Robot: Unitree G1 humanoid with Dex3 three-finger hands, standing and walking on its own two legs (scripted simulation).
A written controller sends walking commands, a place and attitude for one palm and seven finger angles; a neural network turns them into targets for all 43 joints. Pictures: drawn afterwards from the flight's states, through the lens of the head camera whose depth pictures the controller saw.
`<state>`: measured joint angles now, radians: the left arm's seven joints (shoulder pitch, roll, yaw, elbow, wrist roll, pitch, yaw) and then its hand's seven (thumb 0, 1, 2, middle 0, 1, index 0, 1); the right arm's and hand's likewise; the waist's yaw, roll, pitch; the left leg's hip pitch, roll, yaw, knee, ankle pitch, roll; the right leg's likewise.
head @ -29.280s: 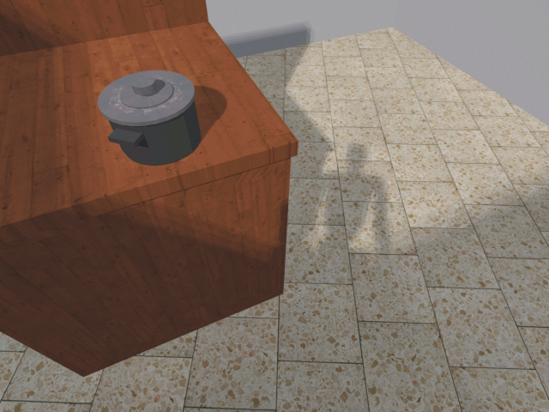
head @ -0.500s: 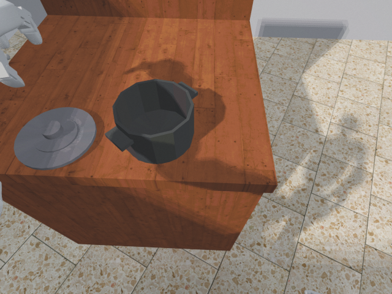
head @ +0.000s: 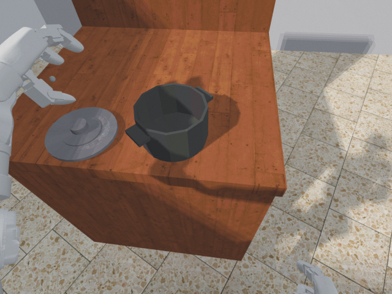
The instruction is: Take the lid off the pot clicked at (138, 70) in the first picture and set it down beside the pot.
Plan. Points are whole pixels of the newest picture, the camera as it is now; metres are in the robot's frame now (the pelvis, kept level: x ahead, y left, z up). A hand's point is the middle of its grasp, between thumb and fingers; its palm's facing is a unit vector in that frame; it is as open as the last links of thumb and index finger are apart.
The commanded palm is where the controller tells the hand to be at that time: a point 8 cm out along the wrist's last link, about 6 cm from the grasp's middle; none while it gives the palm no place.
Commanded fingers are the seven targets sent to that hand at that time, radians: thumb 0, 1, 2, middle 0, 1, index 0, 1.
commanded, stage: draw the hand back to the body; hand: left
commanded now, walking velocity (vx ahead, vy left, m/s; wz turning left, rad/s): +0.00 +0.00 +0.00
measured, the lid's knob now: (78, 126) +0.46 +0.32 +0.06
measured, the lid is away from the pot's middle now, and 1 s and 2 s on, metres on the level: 0.23 0.23 0.23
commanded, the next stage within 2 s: step back with the hand held close in 1.70 s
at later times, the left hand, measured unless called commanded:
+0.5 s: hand (37, 81) +0.35 +0.25 +0.27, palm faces +0.46 -0.86 -0.19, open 9.7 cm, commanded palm +0.30 +0.28 +0.27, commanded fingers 0.00 0.50 0.87 -0.29 -0.46 -0.29 -0.46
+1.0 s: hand (17, 132) +0.27 +0.24 +0.26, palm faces +0.48 -0.86 -0.18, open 7.6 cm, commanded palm +0.22 +0.27 +0.26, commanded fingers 0.00 0.90 0.90 -0.20 -0.30 -0.20 -0.30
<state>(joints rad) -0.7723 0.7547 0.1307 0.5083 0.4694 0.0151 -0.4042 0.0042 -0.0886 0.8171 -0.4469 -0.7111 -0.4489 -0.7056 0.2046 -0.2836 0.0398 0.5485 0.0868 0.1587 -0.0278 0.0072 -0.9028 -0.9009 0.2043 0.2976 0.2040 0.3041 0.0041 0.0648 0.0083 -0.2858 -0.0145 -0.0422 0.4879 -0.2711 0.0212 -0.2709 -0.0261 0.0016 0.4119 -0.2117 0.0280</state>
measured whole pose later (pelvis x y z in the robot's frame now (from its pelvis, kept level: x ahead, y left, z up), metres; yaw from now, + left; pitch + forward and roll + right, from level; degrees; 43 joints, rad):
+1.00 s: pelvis +0.00 -0.03 +0.00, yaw -2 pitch -4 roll -1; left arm -0.04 0.38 0.43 -0.21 -0.13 -0.10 0.09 0.01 0.83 0.89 -0.22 -0.33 -0.22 -0.32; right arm 0.15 -0.23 0.04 0.68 0.02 -0.09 -0.07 0.01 -0.90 -0.90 0.21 0.30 0.21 0.30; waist 0.05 0.06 0.03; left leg -0.08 0.03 -0.02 0.41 -0.26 -0.02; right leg -0.10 0.01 0.02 0.39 -0.21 0.00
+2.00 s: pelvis -0.02 -0.01 +0.00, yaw -2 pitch -2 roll -2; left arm 0.37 0.40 0.47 -0.61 -0.07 -0.20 0.09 0.02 0.89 0.90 -0.21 -0.30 -0.21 -0.30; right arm 0.16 -0.22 0.03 0.61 0.00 -0.05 -0.03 0.01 -0.90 -0.90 0.21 0.30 0.21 0.30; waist 0.03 0.04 0.03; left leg -0.18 0.02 -0.02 0.48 -0.26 0.01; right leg -0.15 0.01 0.03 0.36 -0.16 0.03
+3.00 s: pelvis -0.15 +0.05 -0.02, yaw -3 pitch -1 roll -6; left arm 0.46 0.48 0.50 -0.77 -0.07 -0.34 0.13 0.01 0.88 0.90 -0.21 -0.30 -0.21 -0.30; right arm 0.21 -0.21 -0.02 0.59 0.00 -0.08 -0.05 0.01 -0.90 -0.90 0.21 0.30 0.21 0.30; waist -0.04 0.02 0.00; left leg -0.51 0.03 -0.02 0.65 -0.14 0.05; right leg -0.28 0.06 -0.01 0.56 -0.28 0.03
